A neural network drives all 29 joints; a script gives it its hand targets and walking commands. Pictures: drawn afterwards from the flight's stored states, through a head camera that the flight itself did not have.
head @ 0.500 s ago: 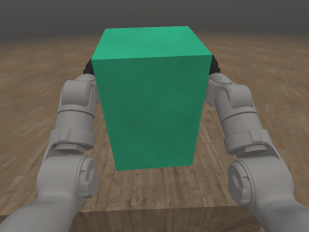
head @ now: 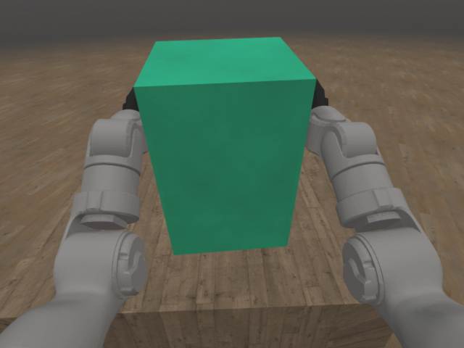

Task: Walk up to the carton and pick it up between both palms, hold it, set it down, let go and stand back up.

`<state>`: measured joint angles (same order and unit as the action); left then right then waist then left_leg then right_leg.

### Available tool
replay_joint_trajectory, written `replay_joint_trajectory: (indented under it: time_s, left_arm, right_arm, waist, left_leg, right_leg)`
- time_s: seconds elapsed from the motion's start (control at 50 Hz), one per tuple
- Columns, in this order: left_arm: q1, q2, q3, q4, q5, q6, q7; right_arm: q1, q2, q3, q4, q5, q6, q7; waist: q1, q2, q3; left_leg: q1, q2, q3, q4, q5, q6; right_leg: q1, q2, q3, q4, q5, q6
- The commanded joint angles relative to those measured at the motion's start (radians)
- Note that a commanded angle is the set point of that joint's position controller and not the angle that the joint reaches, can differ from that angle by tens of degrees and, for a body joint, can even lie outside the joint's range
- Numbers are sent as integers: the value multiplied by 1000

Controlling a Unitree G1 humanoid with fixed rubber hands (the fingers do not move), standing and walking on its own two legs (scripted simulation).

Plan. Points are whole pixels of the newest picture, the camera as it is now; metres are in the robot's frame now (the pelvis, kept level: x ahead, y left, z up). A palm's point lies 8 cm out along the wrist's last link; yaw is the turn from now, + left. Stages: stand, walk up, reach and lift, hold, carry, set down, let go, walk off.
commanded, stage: hold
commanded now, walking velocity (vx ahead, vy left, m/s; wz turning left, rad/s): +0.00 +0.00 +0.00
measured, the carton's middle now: (225, 149) +0.37 +0.02 +0.25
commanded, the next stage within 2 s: none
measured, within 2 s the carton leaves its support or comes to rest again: neither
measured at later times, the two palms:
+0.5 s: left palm (133, 121) +0.37 +0.17 +0.30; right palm (317, 116) +0.38 -0.12 +0.30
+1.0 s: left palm (129, 117) +0.37 +0.17 +0.31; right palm (318, 111) +0.37 -0.12 +0.31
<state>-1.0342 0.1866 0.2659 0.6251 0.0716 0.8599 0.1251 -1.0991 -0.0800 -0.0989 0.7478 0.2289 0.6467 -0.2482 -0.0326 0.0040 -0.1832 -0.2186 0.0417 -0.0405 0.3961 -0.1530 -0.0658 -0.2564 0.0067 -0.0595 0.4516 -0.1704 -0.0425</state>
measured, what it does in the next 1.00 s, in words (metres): stands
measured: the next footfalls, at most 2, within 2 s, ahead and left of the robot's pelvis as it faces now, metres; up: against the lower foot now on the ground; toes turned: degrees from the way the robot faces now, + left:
none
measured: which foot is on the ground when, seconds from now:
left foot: down 0.00-1.00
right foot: down 0.00-1.00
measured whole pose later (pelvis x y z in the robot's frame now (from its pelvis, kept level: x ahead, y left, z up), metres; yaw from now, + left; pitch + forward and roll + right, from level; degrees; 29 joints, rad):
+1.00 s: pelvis +0.00 +0.00 +0.00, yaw +0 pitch -1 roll +1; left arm -1.04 0.19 0.27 0.65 0.06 0.86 0.13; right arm -1.11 -0.09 -0.10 0.78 0.23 0.66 -0.25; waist -0.03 0.00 -0.24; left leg -0.23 0.04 -0.04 0.40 -0.15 -0.07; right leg -0.26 0.01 -0.06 0.45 -0.17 -0.04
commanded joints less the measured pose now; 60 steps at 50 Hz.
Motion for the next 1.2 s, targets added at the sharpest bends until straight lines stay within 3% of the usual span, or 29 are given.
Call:
replay_joint_trajectory:
  time_s: [0.0, 0.12, 0.18, 0.22, 0.36, 0.42, 0.54, 0.64, 0.72, 0.74, 0.8, 0.98, 1.14, 1.18]
  left_arm:
    - [-1100, -740, -408, -446, -294, -139, -140]
    - [-1062, -724, -352, -361, -252, -127, -153]
    - [-1080, -708, -317, -292, -231, -127, -167]
    - [-1101, -688, -281, -240, -206, -129, -171]
    - [-1077, -654, -215, -167, -154, -134, -187]
    - [-1115, -656, -240, -223, -188, -149, -178]
    - [-1125, -704, -334, -321, -252, -156, -154]
    - [-1087, -736, -394, -427, -288, -150, -138]
    - [-1085, -754, -419, -456, -310, -143, -137]
    - [-1076, -757, -416, -434, -304, -140, -138]
    - [-1072, -744, -390, -412, -295, -134, -141]
    - [-1092, -704, -280, -227, -215, -129, -168]
    - [-1097, -663, -226, -159, -177, -142, -174]
    - [-1114, -658, -230, -184, -185, -149, -173]
  right_arm:
    - [-1029, 688, 323, -355, 302, -5, 103]
    - [-1000, 662, 283, -278, 282, 1, 105]
    - [-1012, 640, 239, -211, 257, 1, 112]
    - [-1038, 634, 213, -163, 240, -3, 120]
    - [-1030, 613, 184, -87, 215, -11, 135]
    - [-1063, 635, 223, -136, 236, -21, 138]
    - [-1082, 661, 280, -246, 276, -29, 127]
    - [-1033, 678, 325, -341, 306, -21, 110]
    - [-1034, 679, 324, -390, 316, -15, 100]
    - [-1000, 666, 305, -353, 307, -9, 96]
    - [-1008, 671, 300, -332, 313, -4, 97]
    - [-1012, 615, 195, -139, 250, 0, 117]
    - [-1073, 619, 195, -118, 232, -18, 135]
    - [-1053, 621, 192, -99, 227, -17, 137]
  waist:
    - [-93, 78, -568]
    - [-95, 66, -479]
    - [-100, 70, -413]
    - [-88, 58, -383]
    - [-75, 37, -333]
    - [-63, 36, -411]
    - [-69, 59, -527]
    - [-87, 76, -602]
    - [-98, 83, -619]
    - [-111, 103, -574]
    - [-96, 82, -543]
    - [-101, 70, -368]
    - [-63, 42, -378]
    - [-71, 45, -383]
  left_leg:
    - [27, -107, -6, -21, 113, 22]
    - [3, -107, -1, -36, 60, 26]
    - [-24, -106, 2, -48, -6, 31]
    - [-48, -104, 5, -56, -48, 36]
    - [-74, -105, 14, -62, -80, 43]
    - [-60, -105, 9, -52, -42, 41]
    - [-20, -102, 0, -41, 31, 31]
    - [27, -104, -9, -18, 139, 19]
    - [52, -110, -11, -6, 169, 14]
    - [41, -110, -13, -10, 148, 9]
    - [25, -108, -11, -18, 117, 16]
    - [-42, -103, 1, -52, -40, 25]
    - [-74, -104, 10, -51, -67, 38]
    - [-70, -105, 11, -50, -74, 39]
  right_leg:
    - [344, 50, 56, -127, 314, 119]
    - [312, 44, 58, -150, 238, 113]
    - [276, 37, 67, -168, 129, 104]
    - [260, 34, 71, -178, 48, 98]
    - [257, 24, 91, -192, -38, 94]
    - [283, 24, 90, -181, 18, 102]
    - [320, 39, 71, -147, 179, 108]
    - [370, 49, 61, -120, 356, 117]
    - [363, 52, 57, -122, 393, 124]
    - [343, 51, 59, -125, 383, 119]
    - [333, 50, 61, -138, 323, 117]
    - [254, 35, 75, -187, 68, 95]
    - [260, 27, 95, -194, -22, 94]
    - [249, 24, 98, -193, -31, 96]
